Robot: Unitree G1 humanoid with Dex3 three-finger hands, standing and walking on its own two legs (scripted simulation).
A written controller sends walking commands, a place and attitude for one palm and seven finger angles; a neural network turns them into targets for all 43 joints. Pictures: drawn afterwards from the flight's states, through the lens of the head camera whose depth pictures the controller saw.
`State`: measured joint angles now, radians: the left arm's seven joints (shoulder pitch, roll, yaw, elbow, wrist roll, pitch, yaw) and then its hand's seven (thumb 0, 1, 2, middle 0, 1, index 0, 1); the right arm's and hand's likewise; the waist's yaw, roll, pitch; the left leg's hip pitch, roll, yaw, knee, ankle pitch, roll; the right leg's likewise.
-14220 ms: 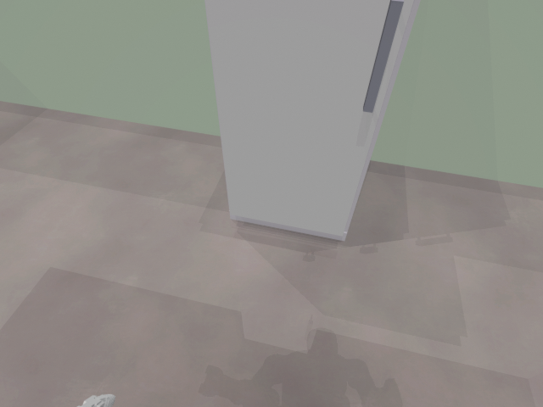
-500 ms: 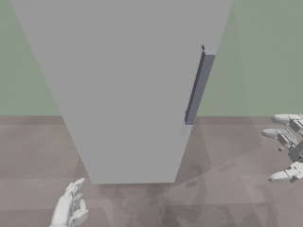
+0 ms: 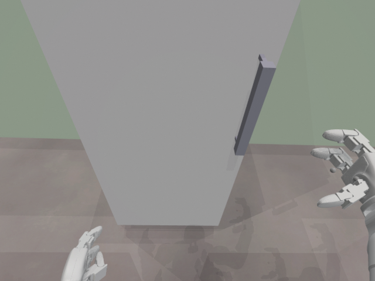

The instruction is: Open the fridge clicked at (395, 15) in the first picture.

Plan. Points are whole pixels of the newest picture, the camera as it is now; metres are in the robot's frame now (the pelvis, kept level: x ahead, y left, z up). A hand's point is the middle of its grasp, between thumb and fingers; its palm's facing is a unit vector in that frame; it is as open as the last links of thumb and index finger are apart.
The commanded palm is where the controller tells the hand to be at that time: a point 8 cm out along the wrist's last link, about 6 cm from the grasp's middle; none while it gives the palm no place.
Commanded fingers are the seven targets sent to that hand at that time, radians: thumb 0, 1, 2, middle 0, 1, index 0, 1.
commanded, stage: move the hooked fingers beside the handle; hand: right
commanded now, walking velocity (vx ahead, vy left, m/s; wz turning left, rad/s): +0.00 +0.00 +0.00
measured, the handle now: (249, 110) +0.50 -0.12 +0.12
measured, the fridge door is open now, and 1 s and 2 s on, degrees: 0 0 0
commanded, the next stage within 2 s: feel for the door with the fingertips in 1.94 s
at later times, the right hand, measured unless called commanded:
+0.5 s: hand (312, 152) +0.35 -0.23 +0.13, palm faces -0.01 +1.00 +0.00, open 14.0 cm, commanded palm +0.34 -0.27 +0.14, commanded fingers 0.00 0.50 -0.30 0.30 1.20 0.30 1.20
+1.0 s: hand (290, 132) +0.41 -0.20 +0.13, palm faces -0.03 +1.00 +0.01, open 14.0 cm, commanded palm +0.39 -0.25 +0.13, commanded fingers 0.00 0.50 -0.30 0.30 1.20 0.30 1.20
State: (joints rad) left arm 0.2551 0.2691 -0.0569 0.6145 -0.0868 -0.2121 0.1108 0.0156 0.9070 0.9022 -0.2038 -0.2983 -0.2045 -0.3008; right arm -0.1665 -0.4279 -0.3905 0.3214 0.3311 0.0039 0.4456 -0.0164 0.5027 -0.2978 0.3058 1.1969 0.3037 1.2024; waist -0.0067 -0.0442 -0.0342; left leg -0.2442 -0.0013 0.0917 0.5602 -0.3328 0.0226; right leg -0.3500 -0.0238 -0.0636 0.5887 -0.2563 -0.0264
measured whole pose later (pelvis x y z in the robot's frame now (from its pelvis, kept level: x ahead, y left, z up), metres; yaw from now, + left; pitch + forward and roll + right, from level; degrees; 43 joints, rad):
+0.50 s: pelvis +0.00 -0.01 +0.00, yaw +0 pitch +2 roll +1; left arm 0.26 0.26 -0.05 0.63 -0.08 -0.15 0.10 0.01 0.91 0.90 -0.20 -0.30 -0.20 -0.30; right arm -0.31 -0.38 -0.32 0.41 0.28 0.00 0.35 -0.02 0.50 -0.30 0.30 1.20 0.30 1.20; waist 0.01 -0.03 -0.04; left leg -0.26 0.00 0.08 0.56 -0.33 0.02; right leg -0.36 -0.02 -0.07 0.59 -0.26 -0.03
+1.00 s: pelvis +0.01 +0.00 +0.00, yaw +1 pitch +4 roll +1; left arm 0.32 0.28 -0.04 0.65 -0.08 -0.07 0.08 0.01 0.91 0.90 -0.20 -0.30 -0.20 -0.30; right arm -0.53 -0.40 -0.30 0.70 0.24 -0.08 0.30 -0.02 0.50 -0.30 0.30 1.20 0.30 1.20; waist 0.05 -0.02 -0.05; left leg -0.31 -0.01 0.07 0.58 -0.34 0.02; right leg -0.41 -0.03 -0.08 0.61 -0.27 -0.03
